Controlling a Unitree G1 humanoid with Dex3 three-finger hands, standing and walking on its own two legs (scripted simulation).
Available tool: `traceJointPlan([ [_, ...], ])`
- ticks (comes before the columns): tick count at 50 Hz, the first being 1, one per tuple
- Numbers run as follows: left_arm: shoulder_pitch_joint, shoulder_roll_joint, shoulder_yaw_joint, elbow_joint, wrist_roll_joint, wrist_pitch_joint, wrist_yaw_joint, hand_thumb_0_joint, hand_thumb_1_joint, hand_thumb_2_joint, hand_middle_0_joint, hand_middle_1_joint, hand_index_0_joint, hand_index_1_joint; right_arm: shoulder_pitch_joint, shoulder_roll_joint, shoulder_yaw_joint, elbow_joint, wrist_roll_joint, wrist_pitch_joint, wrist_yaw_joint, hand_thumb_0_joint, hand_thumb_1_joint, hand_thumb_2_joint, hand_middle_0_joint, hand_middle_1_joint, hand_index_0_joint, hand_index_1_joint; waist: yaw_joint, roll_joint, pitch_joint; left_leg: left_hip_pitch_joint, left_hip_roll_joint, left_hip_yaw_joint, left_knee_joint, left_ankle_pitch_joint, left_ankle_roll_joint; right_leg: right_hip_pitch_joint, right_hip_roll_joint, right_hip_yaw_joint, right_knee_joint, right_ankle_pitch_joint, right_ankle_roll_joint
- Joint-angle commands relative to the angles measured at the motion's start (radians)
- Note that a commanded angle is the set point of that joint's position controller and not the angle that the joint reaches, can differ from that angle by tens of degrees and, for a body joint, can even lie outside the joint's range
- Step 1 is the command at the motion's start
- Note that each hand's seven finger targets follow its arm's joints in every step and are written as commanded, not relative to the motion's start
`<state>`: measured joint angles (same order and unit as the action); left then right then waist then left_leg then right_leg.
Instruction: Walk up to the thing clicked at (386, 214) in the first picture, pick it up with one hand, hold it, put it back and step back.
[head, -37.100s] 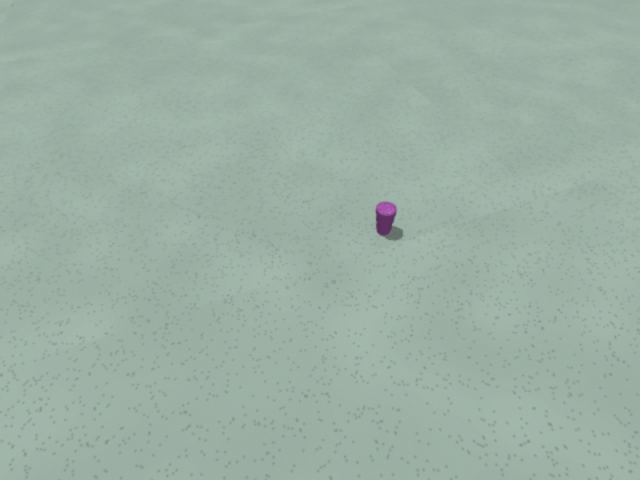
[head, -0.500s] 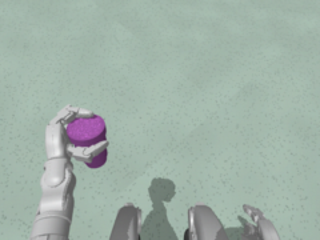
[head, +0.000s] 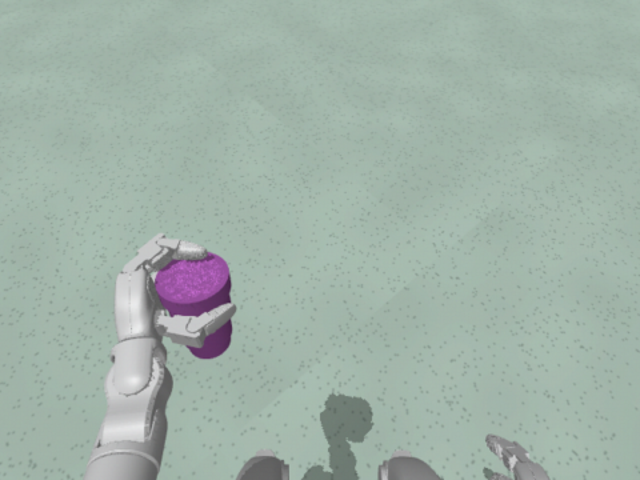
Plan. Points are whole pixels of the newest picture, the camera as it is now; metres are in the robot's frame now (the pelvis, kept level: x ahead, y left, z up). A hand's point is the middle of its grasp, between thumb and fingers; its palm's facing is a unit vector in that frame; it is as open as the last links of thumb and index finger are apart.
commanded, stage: lift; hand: left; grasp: from the side
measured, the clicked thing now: (202, 311) +0.34 +0.17 -0.01
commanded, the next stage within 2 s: hold in 0.46 s
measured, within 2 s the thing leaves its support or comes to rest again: neither
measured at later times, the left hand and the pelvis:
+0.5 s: hand (194, 276) +0.35 +0.16 +0.06, palm faces +0.19 -0.98 -0.03, open 9.6 cm; pelvis +0.02 -0.01 +0.03, yaw +0 degrees
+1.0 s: hand (189, 273) +0.35 +0.16 +0.08, palm faces +0.19 -0.98 -0.03, open 9.6 cm; pelvis +0.02 -0.01 +0.04, yaw +0 degrees
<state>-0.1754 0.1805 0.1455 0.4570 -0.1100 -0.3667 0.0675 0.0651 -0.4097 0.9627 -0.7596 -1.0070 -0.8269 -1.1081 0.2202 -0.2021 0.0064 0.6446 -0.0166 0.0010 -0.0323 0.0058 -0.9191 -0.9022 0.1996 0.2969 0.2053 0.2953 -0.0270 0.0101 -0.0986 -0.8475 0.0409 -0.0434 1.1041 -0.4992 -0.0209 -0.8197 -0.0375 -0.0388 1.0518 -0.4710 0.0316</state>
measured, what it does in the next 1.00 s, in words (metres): stands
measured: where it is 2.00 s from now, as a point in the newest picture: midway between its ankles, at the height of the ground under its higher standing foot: outside the picture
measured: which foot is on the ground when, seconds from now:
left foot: down 0.00-1.00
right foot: down 0.00-1.00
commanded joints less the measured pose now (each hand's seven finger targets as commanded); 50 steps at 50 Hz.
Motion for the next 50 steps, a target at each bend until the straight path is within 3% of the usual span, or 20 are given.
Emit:
traceJointPlan([
  [1,-0.270,0.112,0.028,-0.254,-0.008,-0.086,0.008,0.000,0.072,1.169,-1.205,-1.326,-1.223,-1.326,-0.004,-0.136,-0.048,-0.111,0.004,-0.035,-0.012,0.000,-0.915,-0.900,0.199,0.300,0.199,0.300,0.000,0.043,-0.304,0.246,-0.024,0.010,-0.214,0.216,0.012,0.188,0.040,-0.019,-0.160,0.234,-0.042],
  [9,-0.243,0.098,0.029,-0.239,-0.017,-0.081,0.003,0.000,0.081,1.188,-1.198,-1.338,-1.216,-1.339,-0.008,-0.137,-0.053,-0.120,0.006,-0.029,-0.010,0.000,-0.916,-0.901,0.200,0.300,0.199,0.300,0.002,0.022,-0.285,0.282,-0.026,0.019,-0.250,0.265,0.012,0.254,0.041,-0.014,-0.202,0.283,-0.039],
  [12,-0.281,0.124,0.039,-0.321,-0.022,-0.089,0.005,0.000,0.053,1.180,-1.203,-1.337,-1.220,-1.338,-0.009,-0.125,-0.046,-0.118,0.007,-0.026,-0.012,0.000,-0.920,-0.902,0.199,0.300,0.199,0.300,0.004,0.015,-0.305,0.292,-0.030,0.028,-0.254,0.271,0.016,0.307,0.037,-0.007,-0.222,0.300,-0.030],
  [16,-0.228,0.091,0.019,-0.255,-0.020,-0.073,0.001,0.000,0.045,1.174,-1.193,-1.331,-1.209,-1.332,-0.017,-0.131,-0.050,-0.120,0.006,-0.027,-0.013,0.000,-0.922,-0.903,0.199,0.300,0.199,0.300,-0.004,-0.004,-0.274,0.300,-0.030,0.033,-0.265,0.290,0.018,0.324,0.039,-0.005,-0.238,0.326,-0.028],
  [21,-0.240,0.125,0.042,-0.301,-0.019,-0.077,0.002,0.000,0.047,1.187,-1.198,-1.344,-1.216,-1.345,-0.013,-0.133,-0.053,-0.122,0.007,-0.020,-0.012,0.000,-0.919,-0.902,0.200,0.300,0.199,0.300,0.007,0.022,-0.288,0.335,-0.032,0.036,-0.283,0.312,0.015,0.355,0.038,-0.004,-0.253,0.344,-0.030],
  [22,-0.203,0.086,0.016,-0.256,-0.022,-0.069,-0.002,0.000,0.071,1.191,-1.214,-1.353,-1.232,-1.354,-0.014,-0.130,-0.050,-0.122,0.007,-0.020,-0.012,0.000,-0.924,-0.903,0.200,0.300,0.199,0.300,-0.002,-0.010,-0.275,0.330,-0.030,0.036,-0.285,0.321,0.016,0.361,0.039,-0.004,-0.256,0.358,-0.027],
  [24,-0.267,0.115,0.037,-0.315,-0.027,-0.077,-0.002,0.000,0.065,1.196,-1.211,-1.354,-1.227,-1.356,-0.018,-0.136,-0.053,-0.123,0.009,-0.021,-0.014,0.000,-0.923,-0.903,0.199,0.300,0.199,0.300,-0.003,0.015,-0.285,0.352,-0.031,0.041,-0.286,0.337,0.017,0.366,0.038,0.001,-0.263,0.379,-0.026],
  [25,-0.241,0.108,0.032,-0.286,-0.025,-0.072,-0.003,0.000,0.071,1.195,-1.206,-1.349,-1.222,-1.352,-0.018,-0.134,-0.052,-0.120,0.007,-0.020,-0.015,0.000,-0.920,-0.903,0.199,0.300,0.199,0.300,0.000,0.018,-0.277,0.359,-0.031,0.041,-0.288,0.348,0.015,0.369,0.038,-0.001,-0.263,0.385,-0.027],
  [32,-0.224,0.096,0.033,-0.269,-0.021,-0.071,0.000,0.000,0.095,1.122,-1.212,-1.333,-1.231,-1.329,-0.025,-0.137,-0.056,-0.128,0.008,-0.013,-0.010,0.000,-0.931,-0.904,0.200,0.300,0.200,0.300,0.003,0.014,-0.244,0.379,-0.030,0.040,-0.318,0.348,0.011,0.377,0.041,-0.005,-0.281,0.372,-0.030],
  [34,-0.241,0.113,0.041,-0.322,-0.021,-0.074,0.007,0.000,0.079,1.123,-1.222,-1.337,-1.239,-1.335,-0.026,-0.136,-0.056,-0.127,0.010,-0.015,-0.010,0.000,-0.935,-0.905,0.199,0.300,0.199,0.300,0.010,0.024,-0.246,0.390,-0.030,0.039,-0.332,0.334,0.010,0.386,0.041,-0.006,-0.288,0.356,-0.031],
  [37,-0.194,0.061,0.008,-0.271,-0.026,-0.063,0.005,0.000,0.044,1.103,-1.216,-1.325,-1.234,-1.322,-0.030,-0.135,-0.055,-0.127,0.008,-0.018,-0.008,0.000,-0.936,-0.906,0.199,0.300,0.199,0.300,-0.004,0.000,-0.236,0.395,-0.026,0.035,-0.336,0.341,0.010,0.386,0.046,-0.012,-0.292,0.359,-0.031],
  [39,-0.226,0.098,0.034,-0.300,-0.024,-0.064,0.005,0.000,0.052,1.109,-1.212,-1.329,-1.230,-1.326,-0.029,-0.141,-0.060,-0.129,0.009,-0.019,-0.009,0.000,-0.937,-0.906,0.199,0.300,0.199,0.300,0.006,0.006,-0.250,0.396,-0.028,0.040,-0.334,0.357,0.012,0.403,0.043,-0.007,-0.296,0.381,-0.029],
  [41,-0.238,0.104,0.020,-0.321,-0.009,-0.065,0.007,0.000,0.065,1.127,-1.226,-1.348,-1.244,-1.345,-0.025,-0.139,-0.059,-0.127,0.008,-0.019,-0.007,0.000,-0.933,-0.905,0.199,0.300,0.199,0.300,0.005,0.033,-0.256,0.415,-0.028,0.039,-0.345,0.365,0.007,0.408,0.043,-0.009,-0.295,0.377,-0.033],
  [42,-0.249,0.120,0.038,-0.348,-0.012,-0.069,0.011,0.000,0.074,1.130,-1.235,-1.354,-1.253,-1.352,-0.027,-0.135,-0.058,-0.125,0.007,-0.017,-0.008,0.000,-0.939,-0.906,0.199,0.300,0.199,0.300,0.012,0.034,-0.258,0.419,-0.029,0.040,-0.340,0.370,0.008,0.410,0.042,-0.008,-0.299,0.383,-0.031],
  [43,-0.175,0.067,0.007,-0.254,-0.013,-0.055,0.006,0.000,0.089,1.139,-1.233,-1.359,-1.252,-1.355,-0.025,-0.134,-0.056,-0.128,0.007,-0.016,-0.007,0.000,-0.933,-0.905,0.199,0.300,0.199,0.300,-0.001,0.004,-0.242,0.416,-0.028,0.040,-0.342,0.378,0.009,0.412,0.044,-0.010,-0.301,0.392,-0.031],
  [45,-0.250,0.121,0.044,-0.359,-0.017,-0.064,0.010,0.000,0.099,1.142,-1.231,-1.357,-1.251,-1.352,-0.026,-0.138,-0.060,-0.127,0.010,-0.018,-0.007,0.000,-0.929,-0.905,0.199,0.300,0.199,0.300,0.014,0.037,-0.258,0.425,-0.029,0.042,-0.351,0.371,0.008,0.418,0.043,-0.007,-0.306,0.387,-0.031],
  [47,-0.208,0.068,0.004,-0.306,-0.018,-0.053,0.006,0.000,0.117,1.147,-1.233,-1.359,-1.252,-1.355,-0.035,-0.131,-0.052,-0.132,0.007,-0.019,-0.008,0.000,-0.926,-0.904,0.199,0.300,0.199,0.300,0.001,0.003,-0.216,0.417,-0.028,0.041,-0.363,0.342,0.010,0.412,0.046,-0.012,-0.320,0.360,-0.030],
  [50,-0.223,0.090,0.022,-0.317,-0.018,-0.054,0.006,0.000,0.114,1.129,-1.217,-1.350,-1.240,-1.342,-0.047,-0.132,-0.054,-0.134,0.009,-0.024,-0.008,0.000,-0.926,-0.903,0.199,0.300,0.200,0.300,0.005,0.008,-0.206,0.415,-0.032,0.046,-0.370,0.312,0.013,0.413,0.043,-0.007,-0.334,0.340,-0.026],
])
